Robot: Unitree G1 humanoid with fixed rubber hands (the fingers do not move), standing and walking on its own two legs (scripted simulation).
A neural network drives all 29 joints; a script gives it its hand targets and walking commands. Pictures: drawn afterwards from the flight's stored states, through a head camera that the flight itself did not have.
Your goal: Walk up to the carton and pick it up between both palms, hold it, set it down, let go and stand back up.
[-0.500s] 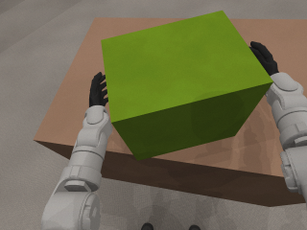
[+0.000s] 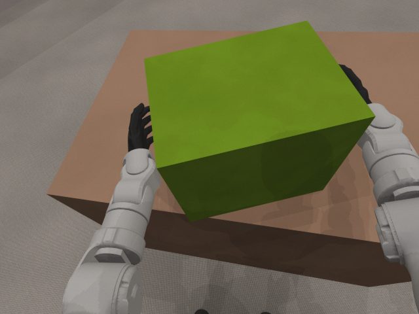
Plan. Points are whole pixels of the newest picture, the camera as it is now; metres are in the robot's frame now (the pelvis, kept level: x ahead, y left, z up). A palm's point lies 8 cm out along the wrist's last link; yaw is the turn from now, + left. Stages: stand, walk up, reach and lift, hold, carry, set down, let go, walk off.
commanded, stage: reach and lift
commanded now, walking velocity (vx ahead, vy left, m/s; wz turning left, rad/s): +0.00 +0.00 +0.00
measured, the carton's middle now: (242, 131) +0.46 +0.01 +0.03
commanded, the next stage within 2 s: none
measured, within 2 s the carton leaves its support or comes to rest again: leaves its support in 1.16 s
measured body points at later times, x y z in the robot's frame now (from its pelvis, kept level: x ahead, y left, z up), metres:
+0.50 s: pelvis +0.00 +0.00 +0.00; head +0.11 -0.04 +0.43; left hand +0.40 +0.20 +0.05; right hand +0.52 -0.18 +0.07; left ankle -0.02 +0.14 -0.74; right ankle +0.01 -0.12 -0.74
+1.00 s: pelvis +0.00 +0.00 +0.00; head +0.11 -0.04 +0.44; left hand +0.40 +0.20 +0.05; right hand +0.52 -0.18 +0.07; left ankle -0.02 +0.14 -0.74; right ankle +0.01 -0.12 -0.74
